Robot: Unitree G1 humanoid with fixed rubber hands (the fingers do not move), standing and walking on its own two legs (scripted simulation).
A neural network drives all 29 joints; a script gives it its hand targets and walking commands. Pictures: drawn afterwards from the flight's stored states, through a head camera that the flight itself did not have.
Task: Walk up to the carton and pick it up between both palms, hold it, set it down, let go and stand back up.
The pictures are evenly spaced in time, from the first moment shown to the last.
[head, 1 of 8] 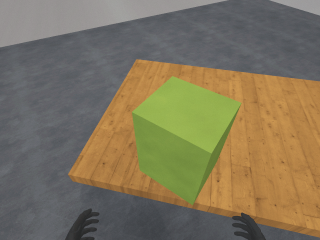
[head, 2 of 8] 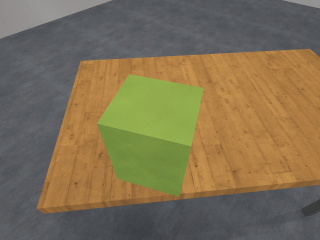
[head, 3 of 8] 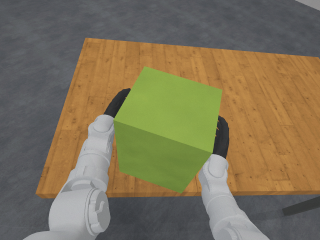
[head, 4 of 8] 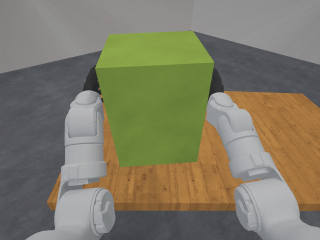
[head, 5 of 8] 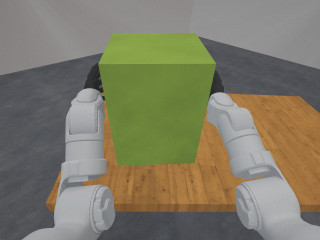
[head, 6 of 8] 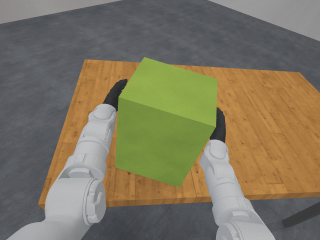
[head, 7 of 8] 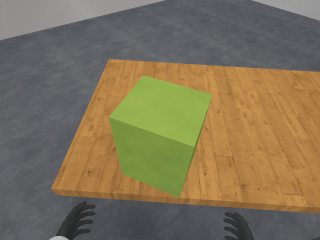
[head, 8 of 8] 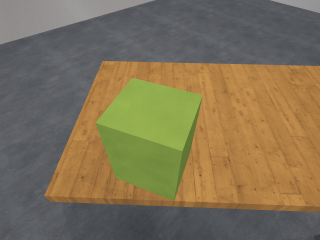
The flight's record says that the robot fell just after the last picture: no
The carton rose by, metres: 0.21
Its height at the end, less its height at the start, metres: +0.00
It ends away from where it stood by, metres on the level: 0.02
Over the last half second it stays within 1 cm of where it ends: yes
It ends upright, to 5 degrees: yes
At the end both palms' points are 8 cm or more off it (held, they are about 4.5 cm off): yes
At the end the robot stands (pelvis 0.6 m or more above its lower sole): yes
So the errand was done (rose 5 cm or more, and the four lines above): yes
